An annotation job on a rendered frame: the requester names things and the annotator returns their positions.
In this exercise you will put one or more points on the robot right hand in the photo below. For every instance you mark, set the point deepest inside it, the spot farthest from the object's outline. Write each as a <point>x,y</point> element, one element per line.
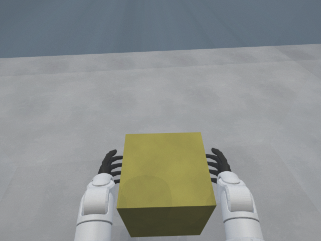
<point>221,164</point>

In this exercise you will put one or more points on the robot left hand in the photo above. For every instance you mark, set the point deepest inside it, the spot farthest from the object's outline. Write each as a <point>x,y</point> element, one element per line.
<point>106,166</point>

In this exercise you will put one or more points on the robot right forearm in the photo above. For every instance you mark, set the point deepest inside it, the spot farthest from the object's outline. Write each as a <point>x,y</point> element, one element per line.
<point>239,212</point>

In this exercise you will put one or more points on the carton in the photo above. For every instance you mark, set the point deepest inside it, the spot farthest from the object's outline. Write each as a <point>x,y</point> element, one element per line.
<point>165,185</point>

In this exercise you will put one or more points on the robot left forearm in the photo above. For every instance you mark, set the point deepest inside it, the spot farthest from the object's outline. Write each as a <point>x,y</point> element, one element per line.
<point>95,216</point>

